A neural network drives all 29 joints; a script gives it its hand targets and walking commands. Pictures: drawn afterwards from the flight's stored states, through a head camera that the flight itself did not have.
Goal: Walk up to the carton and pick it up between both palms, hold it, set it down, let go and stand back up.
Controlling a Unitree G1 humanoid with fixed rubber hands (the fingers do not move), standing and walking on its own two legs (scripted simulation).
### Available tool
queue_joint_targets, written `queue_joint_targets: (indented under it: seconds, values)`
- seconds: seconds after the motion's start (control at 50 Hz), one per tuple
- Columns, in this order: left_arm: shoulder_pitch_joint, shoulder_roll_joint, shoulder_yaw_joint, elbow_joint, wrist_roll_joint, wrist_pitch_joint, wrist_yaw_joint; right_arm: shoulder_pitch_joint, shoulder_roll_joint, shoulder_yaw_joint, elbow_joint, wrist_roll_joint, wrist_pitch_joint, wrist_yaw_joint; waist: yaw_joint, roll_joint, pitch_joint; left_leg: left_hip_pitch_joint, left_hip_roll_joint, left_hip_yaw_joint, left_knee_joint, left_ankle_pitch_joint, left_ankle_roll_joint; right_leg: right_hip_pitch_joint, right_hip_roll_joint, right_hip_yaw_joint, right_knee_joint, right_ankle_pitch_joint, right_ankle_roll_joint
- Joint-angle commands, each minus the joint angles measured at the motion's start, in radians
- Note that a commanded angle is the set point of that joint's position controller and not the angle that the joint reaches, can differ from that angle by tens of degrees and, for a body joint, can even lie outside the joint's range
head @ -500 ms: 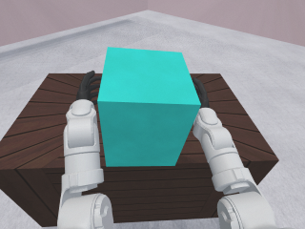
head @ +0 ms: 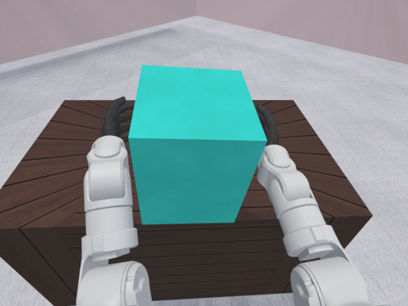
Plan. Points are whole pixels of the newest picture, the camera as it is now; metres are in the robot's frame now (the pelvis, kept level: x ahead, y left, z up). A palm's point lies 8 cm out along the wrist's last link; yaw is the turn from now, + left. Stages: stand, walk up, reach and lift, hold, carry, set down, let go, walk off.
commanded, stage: hold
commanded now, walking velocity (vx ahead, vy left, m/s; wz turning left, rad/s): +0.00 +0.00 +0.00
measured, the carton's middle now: (191, 148) +0.39 +0.02 +0.15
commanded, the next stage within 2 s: none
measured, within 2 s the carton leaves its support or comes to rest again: neither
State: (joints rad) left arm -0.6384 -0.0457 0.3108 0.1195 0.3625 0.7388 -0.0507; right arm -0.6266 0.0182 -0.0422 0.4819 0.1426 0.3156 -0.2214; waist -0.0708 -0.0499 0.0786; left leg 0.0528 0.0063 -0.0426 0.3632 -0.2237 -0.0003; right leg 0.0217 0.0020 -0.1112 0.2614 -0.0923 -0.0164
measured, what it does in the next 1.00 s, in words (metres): stands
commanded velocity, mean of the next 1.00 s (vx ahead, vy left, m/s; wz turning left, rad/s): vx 0.00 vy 0.00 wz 0.00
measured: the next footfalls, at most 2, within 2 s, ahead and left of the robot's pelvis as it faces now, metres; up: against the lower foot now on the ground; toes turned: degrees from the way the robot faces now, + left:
none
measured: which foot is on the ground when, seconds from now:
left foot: down 0.00-1.00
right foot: down 0.00-1.00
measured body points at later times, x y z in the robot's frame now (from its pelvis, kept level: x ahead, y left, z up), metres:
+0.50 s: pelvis +0.00 +0.00 +0.00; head -0.05 +0.03 +0.45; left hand +0.37 +0.16 +0.20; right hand +0.37 -0.13 +0.18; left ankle +0.00 +0.12 -0.75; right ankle +0.05 -0.11 -0.75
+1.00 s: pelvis +0.00 +0.00 +0.00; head -0.05 +0.02 +0.45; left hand +0.38 +0.15 +0.20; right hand +0.37 -0.14 +0.18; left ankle +0.00 +0.12 -0.75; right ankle +0.05 -0.11 -0.75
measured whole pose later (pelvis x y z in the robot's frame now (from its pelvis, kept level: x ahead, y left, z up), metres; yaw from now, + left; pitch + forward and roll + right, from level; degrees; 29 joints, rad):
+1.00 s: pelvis +0.00 +0.00 +0.00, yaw +0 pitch -11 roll -1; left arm -0.64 -0.05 0.31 0.13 0.37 0.74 -0.05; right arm -0.63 0.00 -0.03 0.48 0.15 0.32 -0.22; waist -0.07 -0.04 0.08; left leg 0.05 0.01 -0.04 0.37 -0.22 0.00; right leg 0.02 0.01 -0.11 0.26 -0.09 -0.02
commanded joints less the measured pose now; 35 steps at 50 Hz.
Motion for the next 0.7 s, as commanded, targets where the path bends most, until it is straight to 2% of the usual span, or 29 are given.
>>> queue_joint_targets:
  seconds: [0.0, 0.04, 0.1, 0.14, 0.16, 0.18, 0.2, 0.24, 0.26, 0.28, 0.34, 0.36, 0.38, 0.42, 0.44, 0.46, 0.48, 0.52, 0.54, 0.56, 0.58, 0.62, 0.64, 0.68]
  values:
    - [-0.634, -0.532, -0.461, -0.059, -0.174, -0.051, -0.143, -0.880, 0.538, 0.361, -0.345, 0.042, -0.097, 0.116, -0.013, 0.063, -0.390, -0.126, -0.041, 0.057, -0.073, 0.206, -0.011, 0.251, 0.035, 0.006, 0.007, 0.043, 0.042]
    - [-0.614, -0.540, -0.482, -0.070, -0.184, -0.053, -0.141, -0.873, 0.536, 0.368, -0.366, 0.055, -0.103, 0.110, -0.023, 0.078, -0.418, -0.095, -0.040, 0.054, -0.050, 0.278, -0.023, 0.258, 0.037, 0.008, 0.014, 0.106, 0.041]
    - [-0.609, -0.550, -0.495, -0.102, -0.191, -0.057, -0.136, -0.879, 0.539, 0.403, -0.405, 0.089, -0.103, 0.105, -0.015, 0.101, -0.458, -0.078, -0.046, 0.049, -0.022, 0.344, -0.031, 0.271, 0.039, 0.009, 0.024, 0.153, 0.041]
    - [-0.584, -0.555, -0.500, -0.111, -0.186, -0.052, -0.134, -0.863, 0.528, 0.416, -0.410, 0.092, -0.097, 0.098, -0.025, 0.095, -0.457, -0.056, -0.044, 0.046, -0.011, 0.386, -0.039, 0.274, 0.047, 0.006, 0.023, 0.178, 0.040]
    - [-0.586, -0.546, -0.502, -0.113, -0.187, -0.052, -0.135, -0.851, 0.522, 0.414, -0.401, 0.089, -0.093, 0.097, -0.030, 0.086, -0.446, -0.053, -0.042, 0.044, -0.013, 0.385, -0.038, 0.265, 0.048, 0.004, 0.025, 0.183, 0.044]
    - [-0.570, -0.531, -0.469, -0.090, -0.164, -0.045, -0.137, -0.834, 0.515, 0.416, -0.360, 0.086, -0.083, 0.098, -0.016, 0.080, -0.398, -0.071, -0.044, 0.047, -0.027, 0.356, -0.029, 0.266, 0.044, 0.005, 0.018, 0.160, 0.041]
    - [-0.574, -0.530, -0.469, -0.088, -0.163, -0.041, -0.140, -0.821, 0.517, 0.397, -0.351, 0.081, -0.082, 0.100, -0.024, 0.079, -0.377, -0.084, -0.041, 0.048, -0.041, 0.321, -0.030, 0.258, 0.043, 0.005, 0.015, 0.131, 0.042]
    - [-0.603, -0.513, -0.440, -0.074, -0.148, -0.040, -0.143, -0.833, 0.517, 0.382, -0.316, 0.065, -0.077, 0.108, -0.006, 0.070, -0.342, -0.121, -0.039, 0.053, -0.071, 0.249, -0.018, 0.246, 0.042, 0.001, 0.008, 0.059, 0.040]
    - [-0.594, -0.510, -0.431, -0.072, -0.141, -0.039, -0.146, -0.809, 0.517, 0.370, -0.294, 0.059, -0.075, 0.112, -0.008, 0.066, -0.321, -0.125, -0.037, 0.055, -0.079, 0.230, -0.014, 0.246, 0.037, 0.001, 0.008, 0.050, 0.041]
    - [-0.597, -0.508, -0.420, -0.057, -0.135, -0.037, -0.149, -0.835, 0.522, 0.365, -0.307, 0.052, -0.081, 0.115, 0.004, 0.060, -0.316, -0.136, -0.038, 0.058, -0.084, 0.203, -0.008, 0.247, 0.034, 0.002, 0.004, 0.033, 0.041]
    - [-0.607, -0.525, -0.451, -0.107, -0.159, -0.039, -0.149, -0.840, 0.530, 0.382, -0.345, 0.075, -0.090, 0.112, -0.010, 0.074, -0.376, -0.096, -0.038, 0.057, -0.056, 0.308, -0.024, 0.268, 0.041, 0.003, 0.015, 0.117, 0.040]
    - [-0.614, -0.534, -0.461, -0.086, -0.166, -0.038, -0.150, -0.872, 0.528, 0.386, -0.369, 0.079, -0.093, 0.110, -0.008, 0.077, -0.388, -0.091, -0.037, 0.056, -0.049, 0.313, -0.026, 0.264, 0.046, 0.000, 0.011, 0.108, 0.037]
    - [-0.613, -0.561, -0.501, -0.142, -0.192, -0.045, -0.145, -0.874, 0.542, 0.406, -0.423, 0.094, -0.103, 0.108, -0.021, 0.096, -0.445, -0.064, -0.036, 0.048, -0.027, 0.383, -0.039, 0.275, 0.051, 0.000, 0.022, 0.157, 0.036]
    - [-0.606, -0.561, -0.523, -0.131, -0.206, -0.052, -0.138, -0.895, 0.535, 0.418, -0.454, 0.102, -0.105, 0.101, -0.023, 0.097, -0.472, -0.049, -0.043, 0.046, -0.003, 0.410, -0.044, 0.266, 0.051, 0.005, 0.023, 0.189, 0.036]
    - [-0.597, -0.562, -0.528, -0.131, -0.204, -0.054, -0.137, -0.876, 0.528, 0.414, -0.450, 0.101, -0.101, 0.097, -0.037, 0.099, -0.468, -0.039, -0.043, 0.044, -0.002, 0.414, -0.046, 0.262, 0.049, 0.006, 0.022, 0.198, 0.039]
    - [-0.602, -0.552, -0.515, -0.113, -0.194, -0.053, -0.137, -0.870, 0.520, 0.408, -0.421, 0.090, -0.096, 0.097, -0.027, 0.095, -0.449, -0.045, -0.042, 0.047, -0.012, 0.375, -0.042, 0.255, 0.047, 0.005, 0.019, 0.163, 0.039]
    - [-0.589, -0.565, -0.527, -0.123, -0.196, -0.050, -0.135, -0.850, 0.513, 0.396, -0.420, 0.086, -0.094, 0.099, -0.038, 0.106, -0.445, -0.044, -0.035, 0.042, -0.021, 0.355, -0.046, 0.242, 0.050, 0.002, 0.019, 0.126, 0.036]
    - [-0.604, -0.538, -0.491, -0.090, -0.186, -0.052, -0.135, -0.836, 0.511, 0.370, -0.362, 0.060, -0.085, 0.109, -0.033, 0.075, -0.391, -0.093, -0.035, 0.049, -0.060, 0.237, -0.024, 0.224, 0.044, 0.003, 0.006, 0.043, 0.036]
    - [-0.621, -0.532, -0.469, -0.069, -0.176, -0.052, -0.135, -0.857, 0.520, 0.360, -0.347, 0.048, -0.088, 0.115, -0.016, 0.074, -0.372, -0.129, -0.036, 0.054, -0.076, 0.186, -0.013, 0.222, 0.035, 0.005, 0.002, 0.013, 0.036]
    - [-0.636, -0.538, -0.474, -0.073, -0.187, -0.056, -0.133, -0.879, 0.529, 0.358, -0.361, 0.046, -0.095, 0.121, -0.013, 0.068, -0.388, -0.143, -0.034, 0.053, -0.084, 0.164, -0.011, 0.226, 0.035, 0.003, 0.007, 0.009, 0.036]
    - [-0.659, -0.540, -0.474, -0.091, -0.182, -0.063, -0.128, -0.854, 0.532, 0.345, -0.314, 0.040, -0.093, 0.125, -0.021, 0.086, -0.369, -0.138, -0.029, 0.049, -0.090, 0.178, -0.017, 0.220, 0.035, 0.002, 0.012, 0.012, 0.033]
    - [-0.639, -0.542, -0.471, -0.086, -0.172, -0.057, -0.129, -0.852, 0.529, 0.360, -0.309, 0.045, -0.096, 0.129, -0.008, 0.085, -0.374, -0.114, -0.024, 0.048, -0.078, 0.235, -0.026, 0.239, 0.045, -0.002, 0.013, 0.028, 0.031]
    - [-0.636, -0.535, -0.468, -0.087, -0.167, -0.056, -0.130, -0.839, 0.534, 0.363, -0.304, 0.048, -0.094, 0.127, -0.012, 0.077, -0.378, -0.099, -0.031, 0.053, -0.067, 0.275, -0.028, 0.245, 0.045, 0.002, 0.011, 0.063, 0.035]
    - [-0.640, -0.553, -0.480, -0.082, -0.173, -0.057, -0.130, -0.858, 0.530, 0.366, -0.322, 0.061, -0.098, 0.122, -0.016, 0.109, -0.402, -0.096, -0.036, 0.050, -0.059, 0.270, -0.032, 0.239, 0.040, 0.003, 0.013, 0.067, 0.033]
